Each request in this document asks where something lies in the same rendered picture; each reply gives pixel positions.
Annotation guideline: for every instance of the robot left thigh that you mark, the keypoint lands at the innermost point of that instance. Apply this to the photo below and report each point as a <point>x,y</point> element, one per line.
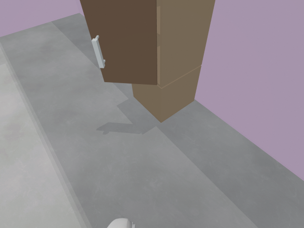
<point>121,223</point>

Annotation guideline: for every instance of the cupboard door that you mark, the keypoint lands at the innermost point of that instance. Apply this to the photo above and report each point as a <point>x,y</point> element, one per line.
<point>127,32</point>

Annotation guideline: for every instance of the handle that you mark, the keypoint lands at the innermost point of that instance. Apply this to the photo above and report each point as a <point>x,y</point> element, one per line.
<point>98,52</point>

